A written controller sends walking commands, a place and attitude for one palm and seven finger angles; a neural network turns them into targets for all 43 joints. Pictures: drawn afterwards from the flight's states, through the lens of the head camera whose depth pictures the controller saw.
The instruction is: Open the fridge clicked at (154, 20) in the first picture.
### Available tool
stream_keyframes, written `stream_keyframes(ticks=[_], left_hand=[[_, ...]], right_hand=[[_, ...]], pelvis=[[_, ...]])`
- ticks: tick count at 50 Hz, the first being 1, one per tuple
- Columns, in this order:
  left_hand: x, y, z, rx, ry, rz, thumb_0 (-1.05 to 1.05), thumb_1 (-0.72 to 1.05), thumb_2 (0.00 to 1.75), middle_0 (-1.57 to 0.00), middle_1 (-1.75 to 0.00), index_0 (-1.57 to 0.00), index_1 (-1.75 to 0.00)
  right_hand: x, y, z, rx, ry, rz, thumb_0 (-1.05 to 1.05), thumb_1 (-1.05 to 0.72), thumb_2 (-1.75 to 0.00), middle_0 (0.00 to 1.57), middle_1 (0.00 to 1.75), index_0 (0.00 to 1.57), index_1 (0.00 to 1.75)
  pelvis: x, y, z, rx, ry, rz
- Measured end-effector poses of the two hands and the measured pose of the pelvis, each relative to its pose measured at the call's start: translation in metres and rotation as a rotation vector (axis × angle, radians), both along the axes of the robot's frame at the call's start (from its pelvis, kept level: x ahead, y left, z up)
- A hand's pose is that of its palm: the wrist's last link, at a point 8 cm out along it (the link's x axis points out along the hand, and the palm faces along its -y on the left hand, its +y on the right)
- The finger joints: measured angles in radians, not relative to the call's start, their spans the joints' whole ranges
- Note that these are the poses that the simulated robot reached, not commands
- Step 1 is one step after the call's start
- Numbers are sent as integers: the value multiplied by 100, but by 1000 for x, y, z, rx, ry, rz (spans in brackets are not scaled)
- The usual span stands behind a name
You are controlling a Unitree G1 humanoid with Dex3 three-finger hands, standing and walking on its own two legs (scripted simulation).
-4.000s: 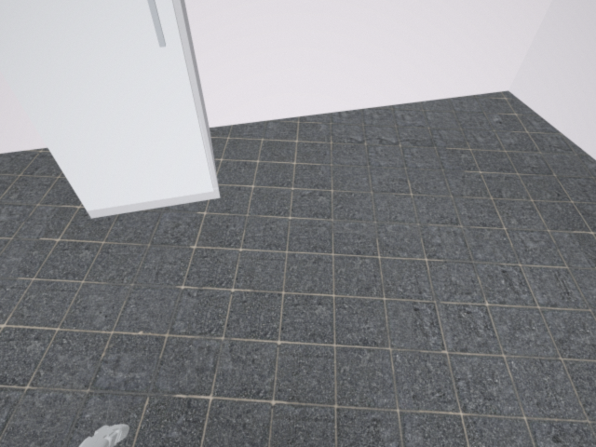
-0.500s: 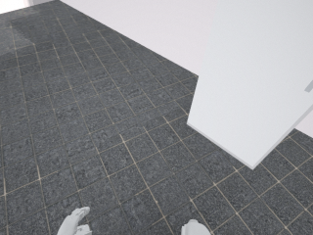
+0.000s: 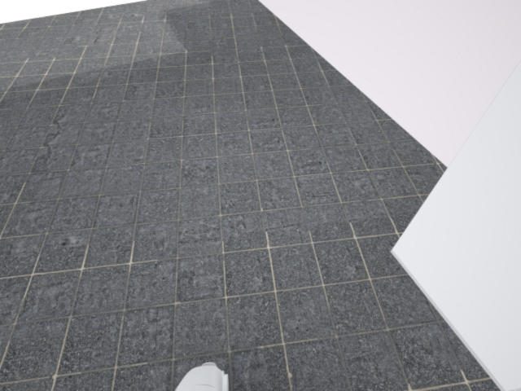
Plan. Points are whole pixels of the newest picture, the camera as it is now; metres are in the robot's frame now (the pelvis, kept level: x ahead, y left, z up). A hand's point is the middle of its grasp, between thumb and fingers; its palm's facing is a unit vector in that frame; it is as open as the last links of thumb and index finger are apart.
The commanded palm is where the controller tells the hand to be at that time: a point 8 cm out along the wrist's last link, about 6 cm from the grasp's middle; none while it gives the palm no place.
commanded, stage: turn to face it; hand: right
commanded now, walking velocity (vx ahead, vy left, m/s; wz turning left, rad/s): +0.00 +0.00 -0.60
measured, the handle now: out of the picture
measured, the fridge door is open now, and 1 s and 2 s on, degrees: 0 0 0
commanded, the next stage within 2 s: take the last steps up to it in 1.82 s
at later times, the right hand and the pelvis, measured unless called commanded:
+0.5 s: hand out of the picture +0.11 -0.20 -0.19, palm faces +0.17 +0.97 -0.15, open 7.4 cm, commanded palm none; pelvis +0.04 -0.01 -0.01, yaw -9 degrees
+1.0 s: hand out of the picture +0.02 -0.18 -0.14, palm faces +0.46 +0.84 -0.29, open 7.4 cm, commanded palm none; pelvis +0.03 +0.04 +0.00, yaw -27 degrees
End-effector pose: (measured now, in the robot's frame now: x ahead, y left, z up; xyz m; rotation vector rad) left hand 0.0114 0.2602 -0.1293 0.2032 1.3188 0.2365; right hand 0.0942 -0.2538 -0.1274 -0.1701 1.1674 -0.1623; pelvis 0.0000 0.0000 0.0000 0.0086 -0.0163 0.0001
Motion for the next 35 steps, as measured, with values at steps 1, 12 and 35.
stream_keyframes(ticks=[1,12,35], left_hand=[[-7,4,-4,-7,18,25,-1,93,90,-20,-30,-20,-30],[-9,-7,-29,-105,121,79,0,92,90,-19,-30,-20,-30],[117,-33,12,-4,-20,-263,0,91,90,-20,-30,-20,-30]], right_hand=[[16,4,2,-12,-16,30,0,-91,-90,20,30,19,30],[87,55,8,-15,-126,126,0,-91,-89,20,30,20,30],[-57,-29,-6,-16,93,-287,1,-91,-90,20,30,19,30]], pelvis=[[5,3,-2,-2,1,14],[37,19,-8,0,-9,-10],[35,-11,6,36,36,-261]])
